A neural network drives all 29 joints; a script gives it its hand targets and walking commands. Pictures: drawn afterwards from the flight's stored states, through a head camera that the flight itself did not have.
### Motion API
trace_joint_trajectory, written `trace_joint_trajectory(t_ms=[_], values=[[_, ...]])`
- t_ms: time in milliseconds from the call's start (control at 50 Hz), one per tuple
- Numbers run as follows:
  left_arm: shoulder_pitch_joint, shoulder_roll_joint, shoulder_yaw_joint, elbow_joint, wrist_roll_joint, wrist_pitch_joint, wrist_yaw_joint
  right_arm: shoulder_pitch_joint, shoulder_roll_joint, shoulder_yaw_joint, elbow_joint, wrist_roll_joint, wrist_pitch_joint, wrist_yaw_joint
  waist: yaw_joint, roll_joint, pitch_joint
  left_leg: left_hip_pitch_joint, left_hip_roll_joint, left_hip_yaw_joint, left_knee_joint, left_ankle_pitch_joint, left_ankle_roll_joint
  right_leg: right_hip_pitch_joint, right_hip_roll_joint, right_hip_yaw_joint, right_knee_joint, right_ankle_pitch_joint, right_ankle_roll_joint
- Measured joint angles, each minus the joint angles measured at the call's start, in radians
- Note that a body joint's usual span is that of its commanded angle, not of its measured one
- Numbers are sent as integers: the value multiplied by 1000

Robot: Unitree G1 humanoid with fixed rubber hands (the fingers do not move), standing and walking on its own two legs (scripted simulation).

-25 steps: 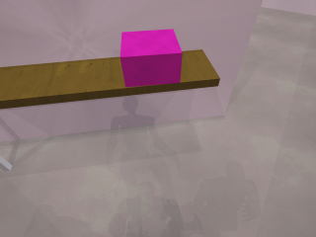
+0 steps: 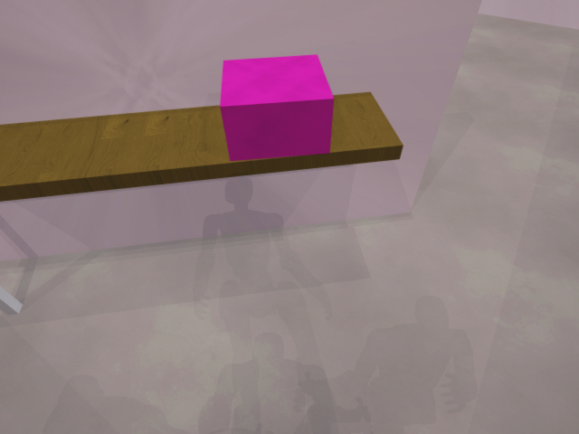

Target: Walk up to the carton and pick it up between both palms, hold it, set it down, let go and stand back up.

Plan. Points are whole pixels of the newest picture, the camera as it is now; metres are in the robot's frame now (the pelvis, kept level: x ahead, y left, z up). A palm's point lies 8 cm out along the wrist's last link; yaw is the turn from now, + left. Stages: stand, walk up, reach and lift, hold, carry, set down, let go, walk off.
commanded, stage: stand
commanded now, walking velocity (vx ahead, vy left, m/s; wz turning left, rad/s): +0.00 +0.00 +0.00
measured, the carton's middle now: (275, 105) +0.94 +0.09 -0.03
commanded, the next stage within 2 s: none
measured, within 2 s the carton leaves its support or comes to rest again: neither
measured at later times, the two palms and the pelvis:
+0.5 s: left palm out of the picture +0.03 +0.25 -0.13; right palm out of the picture +0.04 -0.25 -0.13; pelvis +0.00 +0.00 +0.00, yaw +0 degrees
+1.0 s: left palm out of the picture +0.02 +0.24 -0.13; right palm out of the picture +0.02 -0.24 -0.13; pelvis +0.01 +0.00 +0.00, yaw +0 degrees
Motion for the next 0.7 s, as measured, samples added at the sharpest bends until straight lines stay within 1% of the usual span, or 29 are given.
trace_joint_trajectory(t_ms=[700], values=[[4, -17, 0, 96, -2, -2, 12, 2, 17, 0, 95, 3, -2, -12, 0, -1, -1, 25, -1, 2, -42, 16, 1, 24, -1, 3, -41, 16, 2]])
